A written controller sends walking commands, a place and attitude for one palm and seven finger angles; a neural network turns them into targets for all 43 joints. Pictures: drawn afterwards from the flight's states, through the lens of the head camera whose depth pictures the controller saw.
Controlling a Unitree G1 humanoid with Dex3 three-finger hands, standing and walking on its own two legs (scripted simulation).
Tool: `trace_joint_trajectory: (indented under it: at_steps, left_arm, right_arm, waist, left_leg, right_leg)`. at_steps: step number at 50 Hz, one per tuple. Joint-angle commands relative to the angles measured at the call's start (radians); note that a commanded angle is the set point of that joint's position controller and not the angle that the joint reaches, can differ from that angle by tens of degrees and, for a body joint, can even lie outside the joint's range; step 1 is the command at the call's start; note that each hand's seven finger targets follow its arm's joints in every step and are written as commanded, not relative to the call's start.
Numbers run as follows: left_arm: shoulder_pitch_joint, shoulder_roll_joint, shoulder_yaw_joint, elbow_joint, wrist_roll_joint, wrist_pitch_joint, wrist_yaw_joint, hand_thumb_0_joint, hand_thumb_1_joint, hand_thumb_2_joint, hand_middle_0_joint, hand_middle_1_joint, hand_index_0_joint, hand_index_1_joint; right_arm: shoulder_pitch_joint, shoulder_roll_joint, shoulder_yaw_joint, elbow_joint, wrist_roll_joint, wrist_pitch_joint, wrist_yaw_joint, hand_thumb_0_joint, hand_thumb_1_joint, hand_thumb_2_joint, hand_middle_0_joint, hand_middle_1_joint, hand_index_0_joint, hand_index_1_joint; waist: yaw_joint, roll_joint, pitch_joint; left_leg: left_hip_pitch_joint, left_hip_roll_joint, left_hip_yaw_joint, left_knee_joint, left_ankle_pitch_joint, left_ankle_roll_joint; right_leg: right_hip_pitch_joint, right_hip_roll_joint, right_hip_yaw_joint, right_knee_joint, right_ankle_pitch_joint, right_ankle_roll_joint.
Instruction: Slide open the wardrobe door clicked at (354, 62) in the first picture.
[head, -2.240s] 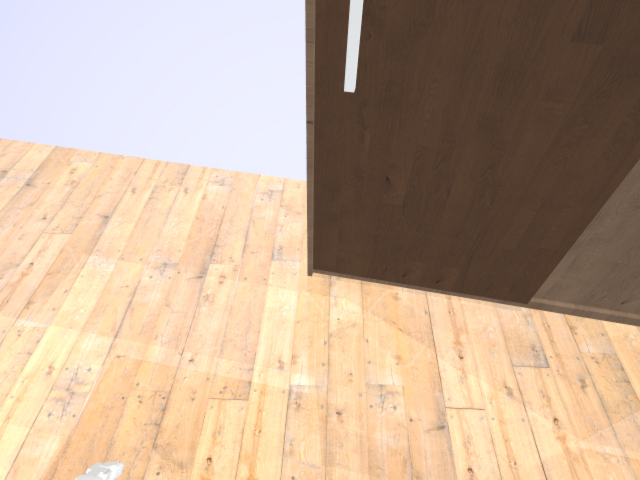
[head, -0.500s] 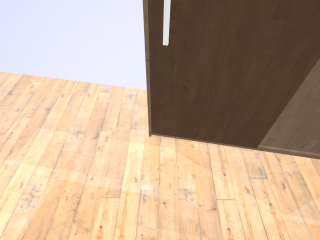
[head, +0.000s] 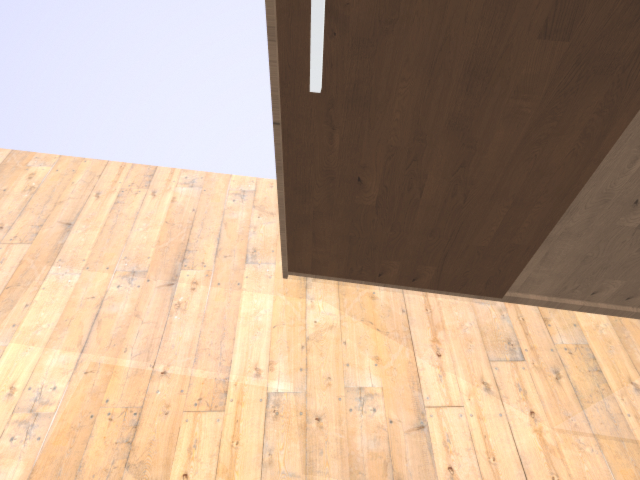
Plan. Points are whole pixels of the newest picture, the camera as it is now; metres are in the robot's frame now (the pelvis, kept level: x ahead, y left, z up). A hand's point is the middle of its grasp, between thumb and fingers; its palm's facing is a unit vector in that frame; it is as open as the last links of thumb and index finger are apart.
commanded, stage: take the last steps up to it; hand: left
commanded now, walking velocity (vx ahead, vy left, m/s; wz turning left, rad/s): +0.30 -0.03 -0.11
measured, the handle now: (318, 39) +0.89 +0.08 +0.15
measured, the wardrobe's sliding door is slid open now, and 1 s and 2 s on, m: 0.00 0.00 0.00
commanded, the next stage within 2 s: come to a stop and stand still in 0.86 s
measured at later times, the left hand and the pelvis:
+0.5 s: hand (235, 379) +0.29 +0.16 -0.17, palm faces -0.13 -0.98 -0.16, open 7.4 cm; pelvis +0.17 +0.00 +0.00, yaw -6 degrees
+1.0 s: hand (242, 361) +0.34 +0.16 -0.19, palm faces +0.03 -0.99 -0.15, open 7.3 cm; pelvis +0.35 -0.01 -0.01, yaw -3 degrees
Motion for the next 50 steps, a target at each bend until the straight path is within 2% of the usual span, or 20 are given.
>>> trace_joint_trajectory:
  at_steps: [1, 3, 4, 5, 8, 12, 22, 24, 26, 27, 28, 29, 31, 33, 35, 43, 46, 47, 49, 50]
  left_arm:
    - [0.005, 0.178, 0.046, -0.02, -0.008, -0.019, 0.012, 0.0, 0.9, 0.9, -0.2, -0.3, -0.2, -0.3]
    - [-0.005, 0.122, 0.04, -0.019, -0.012, -0.014, 0.003, 0.0, 0.9, 0.9, -0.2, -0.3, -0.2, -0.3]
    - [-0.005, 0.067, 0.034, -0.043, -0.018, -0.009, -0.004, 0.0, 0.9, 0.9, -0.2, -0.3, -0.2, -0.3]
    - [-0.043, 0.08, 0.037, -0.069, -0.008, -0.013, 0.0, 0.0, 0.9, 0.9, -0.2, -0.3, -0.2, -0.3]
    - [-0.081, 0.066, 0.037, -0.036, 0.006, -0.002, -0.016, 0.0, 0.9, 0.9, -0.2, -0.3, -0.2, -0.3]
    - [-0.054, 0.024, 0.033, -0.023, 0.004, 0.015, -0.026, 0.0, 0.9, 0.9, -0.2, -0.3, -0.2, -0.3]
    - [-0.348, 0.021, 0.028, -0.128, -0.007, 0.009, -0.033, 0.0, 0.9, 0.9, -0.2, -0.3, -0.2, -0.3]
    - [-0.312, 0.041, 0.035, -0.124, -0.006, 0.002, -0.031, 0.0, 0.9, 0.9, -0.2, -0.3, -0.2, -0.3]
    - [-0.136, 0.074, 0.046, -0.068, -0.001, -0.016, -0.025, 0.0, 0.9, 0.9, -0.2, -0.3, -0.2, -0.3]
    - [0.01, 0.131, 0.063, -0.024, 0.005, -0.03, -0.018, 0.0, 0.9, 0.9, -0.2, -0.3, -0.2, -0.3]
    - [0.126, 0.243, 0.09, -0.003, 0.006, -0.039, 0.0, 0.0, 0.9, 0.9, -0.2, -0.3, -0.2, -0.3]
    - [0.161, 0.288, 0.093, 0.01, -0.016, -0.034, 0.003, 0.0, 0.9, 0.9, -0.2, -0.3, -0.2, -0.3]
    - [-0.052, 0.202, 0.07, -0.041, -0.017, -0.03, 0.006, 0.0, 0.9, 0.9, -0.2, -0.3, -0.2, -0.3]
    - [-0.145, 0.112, 0.045, -0.056, -0.011, -0.038, 0.014, 0.0, 0.9, 0.9, -0.2, -0.3, -0.2, -0.3]
    - [-0.155, 0.088, 0.035, -0.05, -0.006, -0.046, 0.015, 0.0, 0.9, 0.9, -0.2, -0.3, -0.2, -0.3]
    - [-0.099, 0.14, 0.04, -0.032, -0.003, -0.04, 0.006, 0.0, 0.9, 0.9, -0.2, -0.3, -0.2, -0.3]
    - [-0.103, 0.143, 0.043, -0.022, -0.009, -0.025, 0.006, 0.0, 0.9, 0.9, -0.2, -0.3, -0.2, -0.3]
    - [-0.084, 0.123, 0.037, -0.019, -0.011, -0.018, 0.004, 0.0, 0.9, 0.9, -0.2, -0.3, -0.2, -0.3]
    - [-0.056, 0.045, 0.022, -0.045, -0.018, -0.009, 0.0, 0.0, 0.9, 0.9, -0.2, -0.3, -0.2, -0.3]
    - [-0.08, 0.066, 0.017, -0.036, -0.01, 0.001, 0.013, 0.0, 0.9, 0.9, -0.2, -0.3, -0.2, -0.3]
  right_arm:
    - [-0.009, -0.03, -0.013, -0.086, 0.01, -0.052, -0.007, 0.0, -0.9, -0.9, 0.2, 0.3, 0.2, 0.3]
    - [0.154, -0.082, -0.03, -0.028, 0.007, -0.062, -0.022, 0.0, -0.9, -0.9, 0.2, 0.3, 0.2, 0.3]
    - [0.269, -0.181, -0.056, -0.001, -0.009, -0.066, -0.03, 0.0, -0.9, -0.9, 0.2, 0.3, 0.2, 0.3]
    - [0.291, -0.204, -0.058, -0.004, -0.012, -0.053, -0.029, 0.0, -0.9, -0.9, 0.2, 0.3, 0.2, 0.3]
    - [0.146, -0.067, -0.021, -0.029, -0.004, -0.063, -0.035, 0.0, -0.9, -0.9, 0.2, 0.3, 0.2, 0.3]
    - [0.167, -0.037, -0.012, -0.006, -0.001, -0.085, -0.043, 0.0, -0.9, -0.9, 0.2, 0.3, 0.2, 0.3]
    - [0.266, -0.031, -0.02, 0.059, -0.013, -0.074, -0.043, 0.0, -0.9, -0.9, 0.2, 0.3, 0.2, 0.3]
    - [0.248, -0.049, -0.027, 0.064, -0.013, -0.071, -0.044, 0.0, -0.9, -0.9, 0.2, 0.3, 0.2, 0.3]
    - [0.232, -0.065, -0.03, 0.066, -0.006, -0.067, -0.042, 0.0, -0.9, -0.9, 0.2, 0.3, 0.2, 0.3]
    - [0.227, -0.055, -0.031, 0.06, 0.002, -0.067, -0.033, 0.0, -0.9, -0.9, 0.2, 0.3, 0.2, 0.3]
    - [0.275, 0.015, -0.018, 0.032, 0.017, -0.07, -0.023, 0.0, -0.9, -0.9, 0.2, 0.3, 0.2, 0.3]
    - [0.21, 0.012, -0.019, -0.004, 0.018, -0.063, -0.028, 0.0, -0.9, -0.9, 0.2, 0.3, 0.2, 0.3]
    - [0.136, 0.012, -0.034, -0.017, 0.005, -0.049, -0.022, 0.0, -0.9, -0.9, 0.2, 0.3, 0.2, 0.3]
    - [0.136, 0.041, -0.029, -0.003, -0.01, -0.029, -0.017, 0.0, -0.9, -0.9, 0.2, 0.3, 0.2, 0.3]
    - [0.182, 0.059, -0.024, 0.007, -0.013, -0.011, -0.015, 0.0, -0.9, -0.9, 0.2, 0.3, 0.2, 0.3]
    - [0.008, 0.043, -0.018, -0.078, -0.007, -0.023, 0.007, 0.0, -0.9, -0.9, 0.2, 0.3, 0.2, 0.3]
    - [0.026, 0.007, -0.016, -0.072, -0.007, -0.034, 0.004, 0.0, -0.9, -0.9, 0.2, 0.3, 0.2, 0.3]
    - [0.066, -0.026, -0.02, -0.055, -0.008, -0.04, 0.001, 0.0, -0.9, -0.9, 0.2, 0.3, 0.2, 0.3]
    - [0.17, -0.166, -0.038, -0.044, -0.017, -0.04, -0.017, 0.0, -0.9, -0.9, 0.2, 0.3, 0.2, 0.3]
    - [0.132, -0.14, -0.025, -0.04, -0.017, -0.035, -0.033, 0.0, -0.9, -0.9, 0.2, 0.3, 0.2, 0.3]
  waist:
    - [-0.052, -0.106, 0.024]
    - [-0.117, 0.053, -0.012]
    - [-0.149, 0.301, -0.029]
    - [-0.149, 0.302, 0.019]
    - [-0.068, 0.071, 0.177]
    - [-0.033, 0.12, 0.105]
    - [-0.078, 0.136, 0.164]
    - [-0.047, 0.13, 0.125]
    - [0.032, 0.101, 0.009]
    - [0.096, 0.048, -0.08]
    - [0.116, -0.2, -0.218]
    - [0.113, -0.173, -0.216]
    - [0.042, -0.099, -0.056]
    - [-0.022, -0.007, 0.015]
    - [-0.065, -0.056, 0.01]
    - [-0.027, -0.097, 0.018]
    - [-0.054, -0.061, 0.038]
    - [-0.064, 0.015, 0.025]
    - [-0.084, 0.344, -0.009]
    - [-0.084, 0.29, -0.02]
  left_leg:
    - [0.097, 0.002, 0.032, -0.242, 0.219, -0.002]
    - [0.43, 0.054, -0.046, -0.388, 0.207, 0.016]
    - [0.491, 0.313, -0.392, -0.544, 0.032, 0.104]
    - [0.402, 0.443, -0.535, -0.669, -0.089, 0.161]
    - [0.184, 0.356, -0.365, -0.696, 0.032, 0.151]
    - [0.251, 0.25, -0.118, -0.649, 0.424, 0.133]
    - [0.303, 0.238, -0.008, -0.612, 0.696, 0.132]
    - [0.314, 0.256, -0.003, -0.531, 0.828, 0.13]
    - [0.293, 0.211, 0.033, -0.299, 0.935, 0.093]
    - [0.145, 0.173, 0.056, -0.075, 0.804, 0.059]
    - [-0.121, 0.034, 0.099, 0.271, 0.228, 0.018]
    - [-0.222, -0.013, -0.007, 0.506, -0.086, 0.024]
    - [-0.257, 0.084, -0.076, 0.569, 0.077, 0.026]
    - [-0.184, 0.126, -0.071, 0.46, 0.161, 0.013]
    - [-0.141, 0.126, -0.043, 0.35, 0.181, -0.008]
    - [-0.056, 0.078, 0.029, -0.099, 0.232, -0.021]
    - [0.128, 0.048, 0.062, -0.277, 0.303, -0.02]
    - [0.235, 0.058, 0.037, -0.344, 0.311, -0.016]
    - [0.333, 0.374, -0.351, -0.541, 0.511, 0.134]
    - [0.267, 0.388, -0.368, -0.57, 0.598, 0.153]
  right_leg:
    - [-0.096, -0.204, 0.198, -0.162, 0.157, -0.137]
    - [-0.318, -0.102, 0.108, 0.058, 0.066, -0.078]
    - [-0.477, 0.008, -0.034, 0.36, -0.114, -0.023]
    - [-0.518, -0.013, -0.073, 0.543, -0.222, -0.019]
    - [-0.525, -0.135, -0.057, 0.669, -0.026, -0.004]
    - [-0.498, -0.147, -0.107, 0.624, 0.099, 0.034]
    - [-0.415, -0.127, -0.214, 0.203, 0.178, 0.014]
    - [-0.306, -0.104, -0.217, 0.149, 0.139, -0.013]
    - [-0.04, -0.05, -0.257, 0.051, 0.178, -0.033]
    - [0.206, -0.12, -0.179, 0.033, 0.213, -0.067]
    - [0.441, -0.418, 0.212, -0.046, 0.264, -0.164]
    - [0.395, -0.539, 0.394, -0.171, 0.315, -0.237]
    - [0.101, -0.483, 0.281, -0.256, 0.034, -0.194]
    - [-0.093, -0.403, 0.086, -0.284, 0.085, -0.149]
    - [-0.152, -0.356, -0.039, -0.285, 0.213, -0.131]
    - [-0.083, -0.331, -0.075, -0.256, 0.215, -0.14]
    - [-0.146, -0.293, -0.1, -0.183, 0.094, -0.099]
    - [-0.194, -0.247, -0.127, -0.089, 0.038, -0.072]
    - [-0.347, -0.073, -0.25, 0.306, -0.23, 0.026]
    - [-0.316, -0.094, -0.15, 0.414, -0.284, 0.027]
